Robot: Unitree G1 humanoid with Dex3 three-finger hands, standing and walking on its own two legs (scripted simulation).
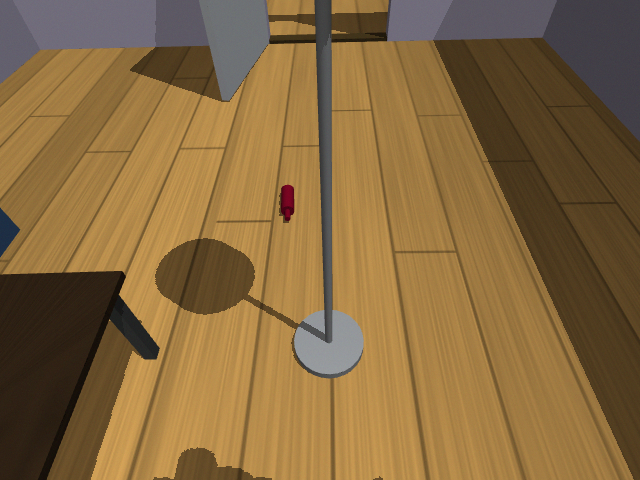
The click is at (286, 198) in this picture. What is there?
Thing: lying bottle
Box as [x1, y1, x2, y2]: [281, 185, 293, 220]
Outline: 284,185 281,188 281,212 285,215 285,219 289,220 290,215 293,212 293,188 290,185
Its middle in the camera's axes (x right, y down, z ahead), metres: -0.14 -0.16 +1.78
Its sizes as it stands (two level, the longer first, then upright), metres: 0.200 0.061 0.061
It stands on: the floor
